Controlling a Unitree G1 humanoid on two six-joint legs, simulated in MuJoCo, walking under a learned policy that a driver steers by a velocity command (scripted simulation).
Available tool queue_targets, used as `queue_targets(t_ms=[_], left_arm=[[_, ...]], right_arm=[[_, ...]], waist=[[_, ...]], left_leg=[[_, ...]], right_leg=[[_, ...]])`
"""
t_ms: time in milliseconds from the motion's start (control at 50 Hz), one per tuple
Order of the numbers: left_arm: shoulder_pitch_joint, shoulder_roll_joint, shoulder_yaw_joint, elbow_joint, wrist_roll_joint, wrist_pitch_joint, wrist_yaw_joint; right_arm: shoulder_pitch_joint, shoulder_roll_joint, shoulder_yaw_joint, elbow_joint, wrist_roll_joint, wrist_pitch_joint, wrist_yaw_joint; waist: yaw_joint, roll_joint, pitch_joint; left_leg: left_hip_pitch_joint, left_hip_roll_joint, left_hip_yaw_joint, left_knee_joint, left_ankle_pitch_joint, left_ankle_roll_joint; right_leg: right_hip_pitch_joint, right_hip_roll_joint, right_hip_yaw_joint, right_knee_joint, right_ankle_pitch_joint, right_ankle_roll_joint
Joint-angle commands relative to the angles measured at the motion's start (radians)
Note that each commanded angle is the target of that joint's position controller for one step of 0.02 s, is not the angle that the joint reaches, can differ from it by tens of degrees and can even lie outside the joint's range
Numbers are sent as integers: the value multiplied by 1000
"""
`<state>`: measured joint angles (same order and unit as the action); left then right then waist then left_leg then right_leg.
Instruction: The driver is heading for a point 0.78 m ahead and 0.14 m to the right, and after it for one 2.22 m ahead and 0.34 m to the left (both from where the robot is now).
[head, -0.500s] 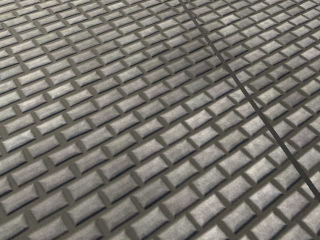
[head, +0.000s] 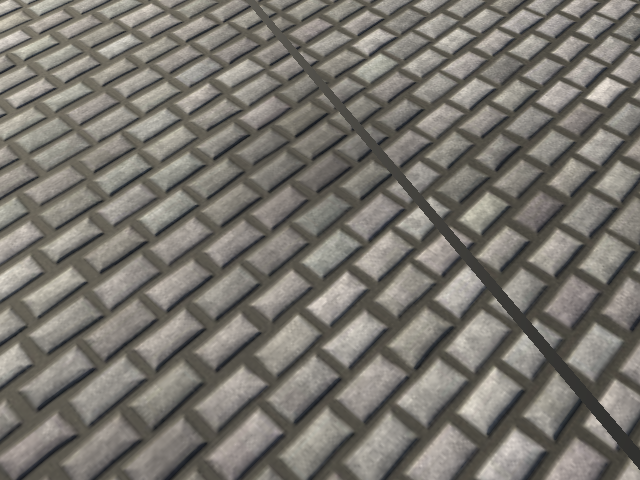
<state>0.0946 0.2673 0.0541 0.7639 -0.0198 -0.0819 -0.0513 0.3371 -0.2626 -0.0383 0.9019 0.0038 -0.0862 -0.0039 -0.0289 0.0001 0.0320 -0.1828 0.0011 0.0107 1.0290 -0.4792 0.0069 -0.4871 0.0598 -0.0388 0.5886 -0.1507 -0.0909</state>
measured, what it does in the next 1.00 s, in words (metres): walks ahead, turning right: left foot, then right foot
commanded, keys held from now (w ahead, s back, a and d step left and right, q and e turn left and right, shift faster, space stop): w+e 0.02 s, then e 0.46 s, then no key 0.06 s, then s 0.40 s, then w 0.06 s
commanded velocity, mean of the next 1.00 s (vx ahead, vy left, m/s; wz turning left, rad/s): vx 0.07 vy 0.00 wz -0.37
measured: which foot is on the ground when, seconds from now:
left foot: up 0.00-0.38, down 0.40-0.84, up 0.86-1.00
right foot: down 0.00-0.40, up 0.42-0.82, down 0.84-1.00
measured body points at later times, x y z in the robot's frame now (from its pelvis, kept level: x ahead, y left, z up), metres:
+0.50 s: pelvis +0.20 +0.02 +0.01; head +0.24 +0.02 +0.46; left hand +0.39 +0.26 -0.10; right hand +0.33 -0.28 -0.07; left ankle +0.32 +0.09 -0.72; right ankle +0.09 -0.07 -0.65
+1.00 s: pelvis +0.15 -0.01 +0.02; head +0.16 -0.05 +0.47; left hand +0.36 +0.19 -0.07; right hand +0.13 -0.32 -0.12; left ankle +0.19 +0.14 -0.62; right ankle +0.13 -0.11 -0.72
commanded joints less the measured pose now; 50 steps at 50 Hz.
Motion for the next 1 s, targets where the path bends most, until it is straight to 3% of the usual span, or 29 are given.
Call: queue_targets(t_ms=[20, 40, 60, 80, 140, 200, 280, 360, 380, 400, 420, 440, 460, 480, 500, 540, 580, 620, 660, 760, 820, 840, 860, 880, 900, 920, 940, 980, 1000], left_arm=[[201, 140, 42, -19, 5, 0, 16], [138, 136, 40, -45, 16, -1, 18], [106, 122, 35, -61, 25, -2, 19], [98, 117, 35, -67, 24, 0, 21], [125, 158, 47, -66, 17, 5, 40], [161, 176, 57, -63, 0, 33, 62], [201, 170, 57, -59, -8, 70, 86], [157, 156, 57, -94, 0, 85, 99], [130, 143, 52, -110, -1, 86, 97], [131, 94, 35, -137, 14, 80, 93], [302, 42, 23, -124, 20, 74, 91], [386, 133, 32, -114, 9, 74, 81], [318, 206, 56, -96, -2, 89, 83], [245, 214, 64, -104, -3, 110, 88], [209, 198, 64, -109, 0, 130, 94], [210, 134, 49, -123, 2, 144, 92], [210, 91, 36, -129, 7, 139, 94], [198, 81, 28, -132, 17, 134, 96], [188, 83, 23, -130, 19, 133, 92], [179, 96, 25, -119, 16, 137, 71], [228, 93, 29, -84, 19, 130, 51], [208, 160, 45, -99, 31, 133, 50], [167, 269, 70, -121, 39, 145, 60], [192, 261, 64, -135, 89, 130, 59], [126, 216, 47, -135, 99, 111, 59], [34, 189, 40, -133, 77, 98, 63], [-11, 155, 28, -137, 51, 89, 62], [-9, 63, -4, -113, 24, 81, 66], [7, 14, -21, -92, 19, 76, 72]], right_arm=[[-111, -146, -22, -137, 20, -75, 6], [-109, -144, -29, -146, 3, -72, -3], [-93, -152, -37, -151, -12, -59, -8], [-73, -144, -40, -156, -19, -46, -10], [-97, -95, -33, -183, -26, -16, -23], [-183, -71, -23, -214, -26, -3, -24], [-307, -82, -23, -259, -11, 3, -9], [-272, -133, -43, -262, -15, -13, -1], [-225, -140, -47, -254, -20, -22, -4], [-164, -193, -59, -254, -39, -24, -14], [-155, -215, -57, -270, -60, -8, -24], [-116, -187, -60, -253, -29, 12, -20], [-155, -125, -45, -280, -16, 22, -22], [-190, -101, -36, -287, -19, 35, -23], [-218, -96, -30, -291, -23, 46, -22], [-253, -121, -32, -284, -34, 58, -21], [-261, -120, -33, -274, -33, 63, -19], [-250, -133, -37, -261, -27, 67, -22], [-244, -148, -42, -248, -19, 76, -25], [-215, -172, -48, -207, -4, 104, -32], [-176, -174, -50, -170, 24, 120, -41], [-122, -146, -46, -153, 20, 120, -38], [-120, -87, -30, -175, -21, 109, -33], [-247, -151, -54, -194, -23, 110, -47], [-248, -170, -71, -169, 2, 121, -53], [-181, -148, -73, -130, 16, 137, -60], [-122, -146, -77, -93, 16, 153, -72], [-71, -133, -76, -76, 7, 153, -78], [-69, -116, -71, -77, 5, 145, -70]], waist=[[107, 2, -152], [59, 2, -101], [24, 0, -90], [2, -8, -87], [-6, -23, -78], [23, -61, -119], [67, -98, -130], [29, -124, -124], [-3, -115, -140], [-11, -21, -233], [65, 228, -312], [70, 296, -394], [40, 158, -302], [31, 88, -230], [31, 68, -178], [55, 104, -114], [57, 140, -118], [51, 147, -164], [40, 152, -197], [18, 187, -175], [34, 164, -141], [9, 33, -119], [-21, -281, -93], [94, -272, -103], [60, -156, -74], [7, -126, -55], [-11, -129, -57], [-26, -104, -102], [-23, -137, -104]], left_leg=[[-601, 65, -106, 269, 113, 40], [-539, 81, -101, 210, 145, 21], [-460, 99, -107, 180, 143, 3], [-421, 100, -104, 140, 137, -13], [-391, 60, -57, -32, 212, -58], [-332, 5, -47, -235, 398, -69], [-301, -42, -73, -423, 495, -68], [-250, -38, -122, -570, 430, -33], [-147, -10, -112, -661, 546, -7], [75, 149, -223, -633, 804, 60], [334, 388, -473, -569, 1230, 235], [356, 509, -663, -597, 1037, 329], [279, 424, -559, -614, 860, 294], [193, 352, -431, -630, 733, 242], [99, 303, -369, -659, 646, 224], [-61, 223, -246, -719, 571, 212], [-65, 206, -183, -713, 725, 231], [-13, 239, -171, -682, 913, 257], [18, 264, -174, -669, 952, 266], [20, 283, -208, -661, 777, 251], [-59, 234, -180, -625, 584, 161], [-156, 162, -110, -525, 361, 80], [-332, -3, 49, -342, -25, -7], [-338, -41, -30, -31, -223, -38], [-304, -63, -131, 159, -189, -28], [-331, -96, -169, 239, -127, -29], [-348, -112, -187, 294, -87, -44], [-321, -96, -185, 287, 64, -72], [-320, -70, -156, 217, 125, -87]], right_leg=[[625, -305, 560, -311, -18, -206], [483, -294, 498, -318, 190, -217], [392, -267, 438, -325, 374, -216], [343, -247, 386, -322, 494, -215], [233, -192, 268, -305, 722, -194], [211, -133, 229, -261, 677, -130], [262, -133, 313, -205, 477, -75], [353, -147, 462, -88, 343, -59], [332, -108, 455, -18, 292, -32], [226, -42, 391, 170, 126, 10], [-8, 112, 272, 406, -537, 76], [-102, 45, 230, 584, -599, 108], [-139, 3, 220, 669, -512, 144], [-156, -18, 187, 698, -432, 166], [-144, -32, 175, 703, -386, 177], [-50, -34, 128, 643, -320, 179], [0, -23, 99, 537, -323, 183], [36, -32, 97, 451, -321, 186], [76, -47, 92, 374, -287, 182], [141, -60, 64, 190, -255, 141], [272, -37, 27, -120, -34, 66], [329, -147, 167, -208, 84, 10], [341, -387, 392, -239, 422, -120], [183, -492, 481, -303, 420, -253], [127, -414, 397, -300, 382, -217], [140, -333, 307, -276, 364, -143], [177, -303, 264, -255, 382, -104], [235, -249, 228, -268, 32, -69], [268, -233, 234, -299, -187, -61]])
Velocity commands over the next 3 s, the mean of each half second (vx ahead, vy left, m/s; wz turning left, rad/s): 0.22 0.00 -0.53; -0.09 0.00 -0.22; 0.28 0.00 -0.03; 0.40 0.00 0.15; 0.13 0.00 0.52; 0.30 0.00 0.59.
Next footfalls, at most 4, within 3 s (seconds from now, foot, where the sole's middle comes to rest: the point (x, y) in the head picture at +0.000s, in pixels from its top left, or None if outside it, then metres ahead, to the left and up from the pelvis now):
0.40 left None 0.36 0.08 -0.76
0.84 right None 0.17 -0.12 -0.76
1.26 left None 0.14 0.12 -0.76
1.68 right None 0.34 -0.27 -0.76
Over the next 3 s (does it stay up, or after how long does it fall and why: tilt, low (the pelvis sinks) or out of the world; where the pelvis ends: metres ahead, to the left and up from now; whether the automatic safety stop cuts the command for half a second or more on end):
stays up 0.63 -0.20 0.01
